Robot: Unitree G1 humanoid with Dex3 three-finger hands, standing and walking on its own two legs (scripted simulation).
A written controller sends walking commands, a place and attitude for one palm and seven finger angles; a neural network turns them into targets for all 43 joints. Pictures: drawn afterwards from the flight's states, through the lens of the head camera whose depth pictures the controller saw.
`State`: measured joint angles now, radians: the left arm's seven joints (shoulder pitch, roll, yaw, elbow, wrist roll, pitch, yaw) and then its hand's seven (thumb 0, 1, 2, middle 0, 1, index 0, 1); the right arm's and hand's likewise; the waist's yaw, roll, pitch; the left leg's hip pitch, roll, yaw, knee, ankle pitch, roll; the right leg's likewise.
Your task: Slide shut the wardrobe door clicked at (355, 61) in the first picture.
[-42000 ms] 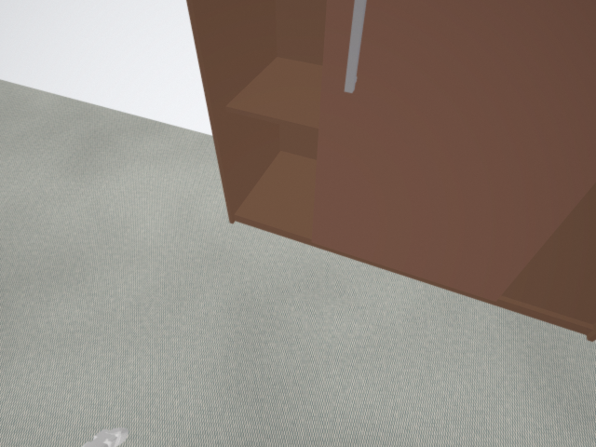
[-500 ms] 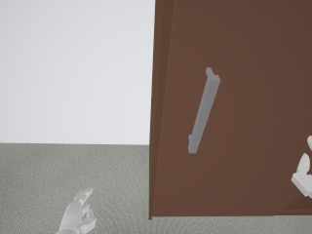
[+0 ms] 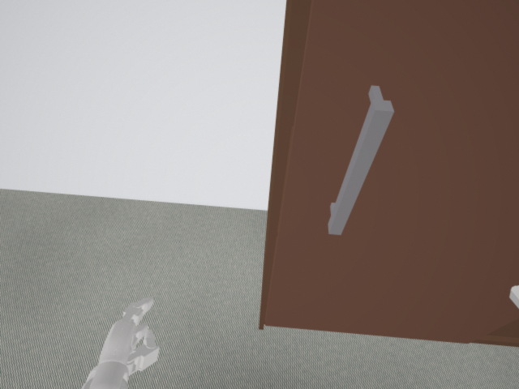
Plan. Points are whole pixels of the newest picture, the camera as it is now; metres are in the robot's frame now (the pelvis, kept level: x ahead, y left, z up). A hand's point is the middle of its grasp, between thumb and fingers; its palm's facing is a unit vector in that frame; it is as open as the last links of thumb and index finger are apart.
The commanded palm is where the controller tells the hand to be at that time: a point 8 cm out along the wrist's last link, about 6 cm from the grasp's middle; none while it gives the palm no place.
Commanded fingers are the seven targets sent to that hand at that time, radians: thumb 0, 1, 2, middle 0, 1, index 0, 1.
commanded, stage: step back with the hand held close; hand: right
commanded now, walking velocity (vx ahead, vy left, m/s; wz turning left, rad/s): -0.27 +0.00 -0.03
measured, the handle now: (351, 171) +0.40 -0.12 +0.14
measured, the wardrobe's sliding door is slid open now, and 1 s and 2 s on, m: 0.00 0.00 0.00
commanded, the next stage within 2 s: stop stepping back and stand still in 0.92 s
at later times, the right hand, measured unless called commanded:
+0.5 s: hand out of the picture +0.13 -0.28 +0.16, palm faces +0.46 +0.78 -0.42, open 7.4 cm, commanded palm +0.06 -0.32 +0.18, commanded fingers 0.00 -0.90 -0.90 0.20 0.30 0.20 0.30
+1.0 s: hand out of the picture +0.05 -0.27 +0.17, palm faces +0.37 +0.81 -0.45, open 7.4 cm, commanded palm -0.02 -0.31 +0.18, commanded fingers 0.00 -0.90 -0.90 0.20 0.30 0.20 0.30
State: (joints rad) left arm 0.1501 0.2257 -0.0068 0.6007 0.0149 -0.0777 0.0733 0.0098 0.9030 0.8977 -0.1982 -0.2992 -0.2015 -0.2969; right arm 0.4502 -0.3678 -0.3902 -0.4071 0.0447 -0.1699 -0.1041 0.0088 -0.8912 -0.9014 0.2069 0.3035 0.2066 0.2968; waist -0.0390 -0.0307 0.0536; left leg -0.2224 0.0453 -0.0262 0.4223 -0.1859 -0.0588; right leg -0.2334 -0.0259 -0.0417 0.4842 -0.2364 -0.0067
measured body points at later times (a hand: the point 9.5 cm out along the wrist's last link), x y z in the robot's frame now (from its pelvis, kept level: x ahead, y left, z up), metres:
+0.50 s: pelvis -0.08 -0.01 -0.02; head -0.05 -0.03 +0.43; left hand +0.10 +0.22 -0.09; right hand +0.10 -0.32 +0.18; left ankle +0.02 +0.16 -0.73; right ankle +0.01 -0.11 -0.74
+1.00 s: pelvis -0.17 -0.02 +0.00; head -0.13 -0.05 +0.45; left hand +0.04 +0.20 -0.06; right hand +0.02 -0.31 +0.19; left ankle -0.19 +0.11 -0.69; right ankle -0.05 -0.10 -0.74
